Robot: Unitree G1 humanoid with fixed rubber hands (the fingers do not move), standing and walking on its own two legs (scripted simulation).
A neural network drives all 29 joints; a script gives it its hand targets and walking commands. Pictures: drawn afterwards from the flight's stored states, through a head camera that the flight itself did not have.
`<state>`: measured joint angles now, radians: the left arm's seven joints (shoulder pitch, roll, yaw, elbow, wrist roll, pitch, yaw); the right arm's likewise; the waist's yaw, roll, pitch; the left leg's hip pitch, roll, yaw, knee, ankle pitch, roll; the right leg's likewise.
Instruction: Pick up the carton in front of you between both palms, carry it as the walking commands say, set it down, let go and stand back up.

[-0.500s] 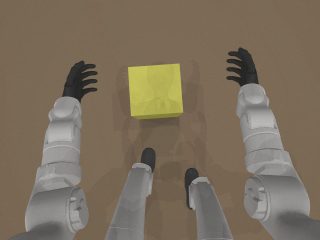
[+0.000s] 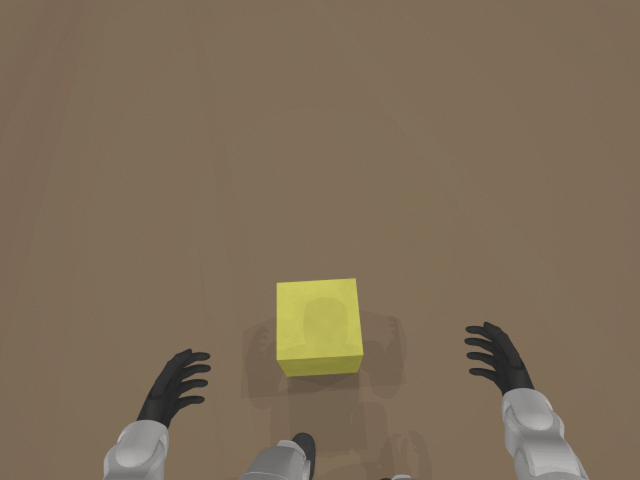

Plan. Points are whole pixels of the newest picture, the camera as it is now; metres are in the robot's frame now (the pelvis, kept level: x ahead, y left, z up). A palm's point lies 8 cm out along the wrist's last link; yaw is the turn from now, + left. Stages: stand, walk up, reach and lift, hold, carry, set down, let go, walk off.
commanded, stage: let go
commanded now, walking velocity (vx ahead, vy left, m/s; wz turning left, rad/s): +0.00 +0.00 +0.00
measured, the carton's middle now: (319, 330) +0.45 +0.07 -0.64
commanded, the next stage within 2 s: stand in 0.66 s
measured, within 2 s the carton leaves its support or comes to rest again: neither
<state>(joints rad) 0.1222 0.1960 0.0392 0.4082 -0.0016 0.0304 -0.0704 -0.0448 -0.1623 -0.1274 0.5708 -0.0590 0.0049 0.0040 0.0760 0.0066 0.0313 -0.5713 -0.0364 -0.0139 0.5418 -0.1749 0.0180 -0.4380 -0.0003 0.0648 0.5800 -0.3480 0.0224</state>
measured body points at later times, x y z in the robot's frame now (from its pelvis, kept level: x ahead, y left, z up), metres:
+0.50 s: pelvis +0.02 -0.03 +0.01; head +0.05 -0.03 +0.46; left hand +0.20 +0.20 -0.07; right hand +0.19 -0.27 -0.06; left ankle +0.05 +0.10 -0.73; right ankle -0.04 -0.14 -0.73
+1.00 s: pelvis +0.06 -0.02 -0.01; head +0.07 -0.01 +0.44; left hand +0.13 +0.26 -0.11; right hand +0.17 -0.27 -0.12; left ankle +0.05 +0.10 -0.73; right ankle -0.04 -0.14 -0.73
